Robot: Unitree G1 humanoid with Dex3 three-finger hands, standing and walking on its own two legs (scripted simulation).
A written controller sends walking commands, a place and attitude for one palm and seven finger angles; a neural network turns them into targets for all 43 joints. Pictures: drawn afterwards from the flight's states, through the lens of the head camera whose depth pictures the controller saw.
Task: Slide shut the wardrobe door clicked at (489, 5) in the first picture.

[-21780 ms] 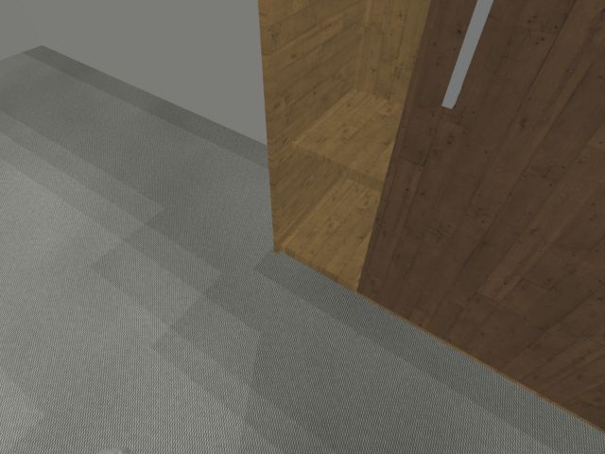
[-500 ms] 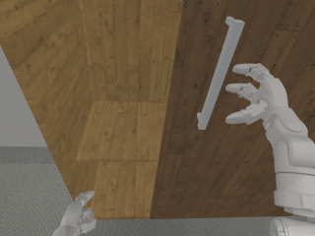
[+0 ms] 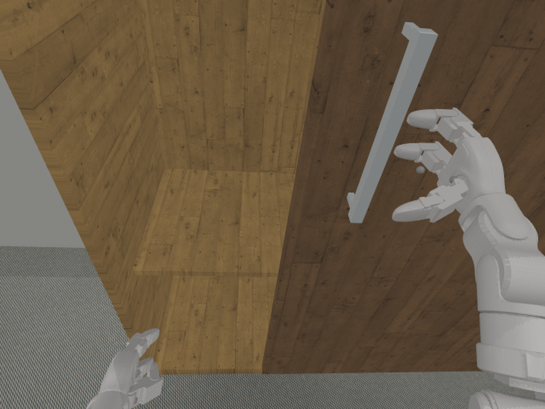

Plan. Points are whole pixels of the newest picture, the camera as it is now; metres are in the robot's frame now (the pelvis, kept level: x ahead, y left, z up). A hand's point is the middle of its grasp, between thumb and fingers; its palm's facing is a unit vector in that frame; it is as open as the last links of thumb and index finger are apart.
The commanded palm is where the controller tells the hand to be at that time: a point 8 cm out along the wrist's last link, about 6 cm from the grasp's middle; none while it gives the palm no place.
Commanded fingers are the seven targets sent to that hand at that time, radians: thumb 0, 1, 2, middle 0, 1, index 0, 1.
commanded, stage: move the hooked fingers beside the handle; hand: right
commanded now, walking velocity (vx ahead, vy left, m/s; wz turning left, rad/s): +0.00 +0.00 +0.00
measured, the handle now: (378, 137) +0.41 -0.11 +0.24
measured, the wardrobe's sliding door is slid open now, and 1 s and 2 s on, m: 0.36 0.36 0.36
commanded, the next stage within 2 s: none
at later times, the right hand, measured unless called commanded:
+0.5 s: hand (442, 142) +0.35 -0.16 +0.29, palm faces -0.04 +1.00 -0.09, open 14.0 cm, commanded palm +0.34 -0.22 +0.24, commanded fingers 0.00 0.50 -0.30 0.30 1.20 0.30 1.20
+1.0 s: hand (434, 138) +0.37 -0.16 +0.28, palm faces -0.07 +1.00 -0.05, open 14.0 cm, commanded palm +0.34 -0.22 +0.24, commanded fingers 0.00 0.50 -0.30 0.30 1.20 0.30 1.20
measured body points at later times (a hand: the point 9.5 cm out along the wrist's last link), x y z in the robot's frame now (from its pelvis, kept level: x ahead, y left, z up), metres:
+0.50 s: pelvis +0.00 +0.00 +0.00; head -0.04 +0.03 +0.45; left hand +0.18 +0.23 -0.09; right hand +0.34 -0.21 +0.29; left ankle -0.02 +0.10 -0.74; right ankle -0.01 -0.11 -0.74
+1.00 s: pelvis +0.00 +0.00 +0.00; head -0.04 +0.03 +0.45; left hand +0.17 +0.23 -0.09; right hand +0.37 -0.21 +0.28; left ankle -0.02 +0.10 -0.74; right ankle -0.01 -0.11 -0.74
